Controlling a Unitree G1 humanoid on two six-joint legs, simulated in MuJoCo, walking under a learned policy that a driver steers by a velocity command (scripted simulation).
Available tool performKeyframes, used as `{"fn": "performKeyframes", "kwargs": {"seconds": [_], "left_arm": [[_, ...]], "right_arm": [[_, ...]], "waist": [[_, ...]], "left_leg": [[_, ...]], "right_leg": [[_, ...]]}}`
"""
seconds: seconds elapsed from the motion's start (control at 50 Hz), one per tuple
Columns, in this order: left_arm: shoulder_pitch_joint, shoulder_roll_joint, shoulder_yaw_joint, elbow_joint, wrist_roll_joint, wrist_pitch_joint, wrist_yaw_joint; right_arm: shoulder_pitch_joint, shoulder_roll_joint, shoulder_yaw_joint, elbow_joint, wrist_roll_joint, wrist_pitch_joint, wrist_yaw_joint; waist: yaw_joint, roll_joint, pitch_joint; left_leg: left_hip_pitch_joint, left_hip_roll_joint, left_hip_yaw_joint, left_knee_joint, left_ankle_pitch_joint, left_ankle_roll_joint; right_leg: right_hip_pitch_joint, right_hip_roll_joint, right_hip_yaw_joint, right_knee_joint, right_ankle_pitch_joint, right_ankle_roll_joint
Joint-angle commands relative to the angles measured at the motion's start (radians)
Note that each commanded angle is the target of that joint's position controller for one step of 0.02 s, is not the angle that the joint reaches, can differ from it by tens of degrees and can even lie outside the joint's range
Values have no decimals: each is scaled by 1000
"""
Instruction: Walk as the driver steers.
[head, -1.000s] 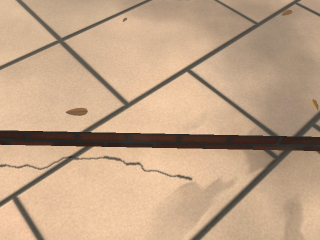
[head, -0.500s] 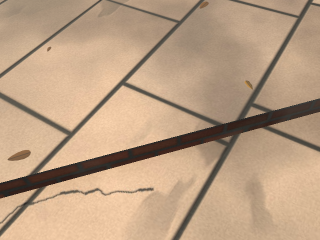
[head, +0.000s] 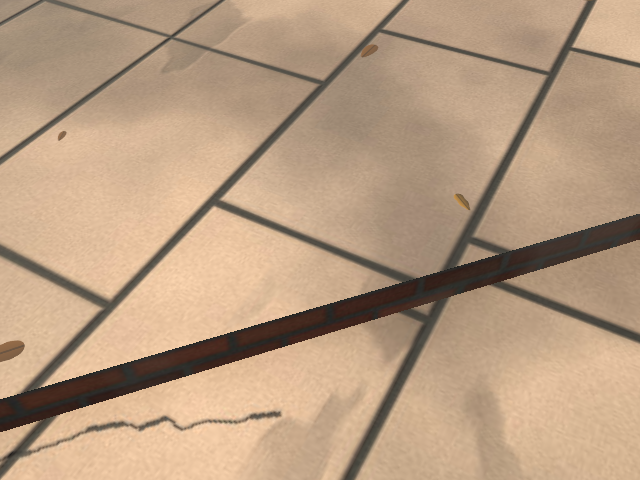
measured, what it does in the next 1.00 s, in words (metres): walks ahead: right foot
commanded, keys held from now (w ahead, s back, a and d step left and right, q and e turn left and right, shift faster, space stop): w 1.00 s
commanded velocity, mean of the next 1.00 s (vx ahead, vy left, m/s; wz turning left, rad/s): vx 0.42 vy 0.00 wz -0.01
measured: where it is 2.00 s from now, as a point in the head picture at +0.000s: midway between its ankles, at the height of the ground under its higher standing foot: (344, 250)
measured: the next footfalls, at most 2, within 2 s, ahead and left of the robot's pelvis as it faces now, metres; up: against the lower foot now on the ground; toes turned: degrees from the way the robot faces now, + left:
right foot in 0.56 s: +0.35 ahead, -0.10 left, +0.00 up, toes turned -3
left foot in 1.10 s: +0.64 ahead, +0.08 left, +0.00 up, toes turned +4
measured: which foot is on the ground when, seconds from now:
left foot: down 0.00-0.56, up 0.58-1.00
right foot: down 0.00-0.14, up 0.16-0.54, down 0.56-1.00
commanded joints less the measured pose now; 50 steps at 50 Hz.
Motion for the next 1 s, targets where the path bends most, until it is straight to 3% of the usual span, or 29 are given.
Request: {"fn": "performKeyframes", "kwargs": {"seconds": [0.02,0.04,0.08,0.12,0.14,0.16,0.18,0.2,0.22,0.28,0.32,0.34,0.36,0.38,0.42,0.48,0.52,0.54,0.56,0.58,0.6,0.62,0.64,0.68,0.72,0.76,0.88,0.96,1.0], "left_arm": [[62,194,44,-28,-8,-39,5],[61,194,44,-27,-12,-49,9],[25,176,39,-37,-19,-60,10],[-47,158,33,-58,-27,-60,6],[-73,122,23,-71,-20,-65,5],[-95,53,5,-101,-17,-75,4],[-119,82,14,-144,-36,-93,12],[-101,132,28,-134,-53,-106,10],[-73,130,28,-117,-55,-115,1],[-97,107,31,-111,-25,-126,-18],[-130,70,21,-124,-19,-122,-32],[-155,31,0,-129,82,-82,-64],[-159,2,-8,-139,74,-65,-77],[-179,0,-14,-145,54,-57,-82],[-220,25,-14,-154,32,-48,-82],[-230,70,-5,-156,32,-48,-63],[-115,94,9,-117,36,-58,-48],[37,113,21,-60,43,-68,-38],[212,174,39,-18,62,-80,-25],[264,293,63,-5,66,-80,-20],[199,248,57,-8,24,-71,-25],[89,176,38,-21,16,-71,-27],[31,115,22,-24,16,-81,-31],[13,73,8,0,15,-100,-27],[54,70,5,32,12,-119,-27],[92,81,8,60,5,-128,-27],[186,78,1,124,5,-124,-25],[249,84,-3,167,12,-123,-18],[258,87,-3,182,18,-121,-9]], "right_arm": [[-91,-94,-25,-81,21,-31,-4],[-91,-99,-28,-84,25,-46,1],[-53,-97,-31,-70,34,-73,18],[78,-103,-42,-2,27,-84,28],[167,-130,-53,35,19,-82,28],[269,-207,-72,57,16,-83,23],[324,-275,-84,60,4,-89,33],[262,-207,-62,41,-1,-96,29],[220,-163,-50,20,3,-100,24],[191,-135,-34,2,1,-91,19],[222,-138,-32,7,2,-81,11],[263,-130,-30,46,-36,-75,13],[260,-135,-32,49,-36,-72,16],[263,-134,-33,52,-31,-71,18],[278,-136,-33,59,-26,-72,24],[284,-160,-39,68,-22,-69,16],[266,-175,-43,69,-20,-64,12],[266,-164,-40,69,-20,-59,11],[269,-120,-26,46,-20,-57,12],[371,4,-2,11,-1,-57,17],[328,-116,-31,25,-22,-54,14],[256,-132,-40,8,-22,-55,19],[217,-106,-32,4,-20,-61,26],[234,-72,-24,20,-35,-47,31],[235,-53,-20,27,-43,-32,38],[173,-49,-20,10,-45,-24,44],[-69,-34,-8,-67,-37,-27,50],[-177,-27,2,-107,-33,-33,44],[-171,-27,3,-115,-31,-40,36]], "waist": [[37,-229,107],[33,-238,124],[3,-222,114],[-67,-168,66],[-97,-105,35],[-115,115,6],[-134,284,19],[-95,168,70],[-71,128,90],[-50,79,81],[-57,82,63],[-47,43,67],[-37,82,64],[-43,105,58],[-51,129,70],[-31,111,79],[33,88,24],[96,48,-59],[159,-43,-175],[99,-317,-280],[96,-207,-231],[52,-135,-77],[31,-81,-13],[-16,-93,8],[-29,-79,-1],[-25,-71,26],[28,-56,87],[59,-64,89],[52,-76,73]], "left_leg": [[-183,-42,63,132,-98,37],[-203,-17,34,159,-89,57],[-164,4,24,90,-108,96],[118,-27,54,-87,63,103],[234,12,-14,-121,77,105],[354,182,-309,-274,-107,174],[400,368,-679,-419,-211,311],[378,384,-675,-417,-247,322],[374,335,-573,-411,-232,285],[332,248,-339,-435,46,207],[311,208,-227,-445,230,203],[231,155,-146,-447,407,184],[191,129,-83,-433,486,170],[167,119,-52,-431,501,161],[152,141,-48,-441,476,154],[220,213,-71,-411,532,149],[251,213,-41,-246,774,130],[214,170,1,-57,825,113],[51,116,39,226,573,95],[-273,-68,75,565,-113,62],[-357,-51,-57,667,-143,86],[-389,11,-56,673,-42,102],[-359,46,-48,624,39,101],[-261,86,-39,544,91,82],[-239,86,-20,520,110,66],[-302,100,-4,475,153,50],[-401,96,45,208,324,5],[-360,56,82,64,353,18],[-321,40,87,40,319,42]], "right_leg": [[-52,-240,385,-347,-499,-184],[-55,-274,430,-362,-473,-205],[-43,-270,390,-341,-369,-192],[-162,-178,245,-265,-244,-133],[-227,-123,162,-141,-153,-96],[-374,-4,-1,154,-96,-27],[-549,47,-17,393,-252,-1],[-633,-21,51,539,-242,-14],[-661,-58,55,577,-141,-31],[-625,-124,13,496,60,-32],[-579,-114,-34,395,130,-3],[-483,-67,-117,364,139,9],[-422,-56,-137,297,161,12],[-372,-52,-148,236,189,10],[-306,-47,-149,136,236,-3],[-253,-43,-130,48,221,-43],[-97,-1,-139,-14,169,-80],[89,24,-149,-65,166,-104],[324,-136,27,-97,22,-142],[528,-415,528,-244,-204,-237],[426,-403,668,-349,-324,-252],[297,-363,500,-348,-318,-230],[181,-314,384,-374,-175,-215],[75,-236,217,-400,60,-176],[61,-221,152,-412,197,-186],[71,-215,114,-444,207,-197],[128,-182,22,-468,315,-192],[208,-191,-13,-424,491,-187],[258,-215,-19,-381,596,-188]]}}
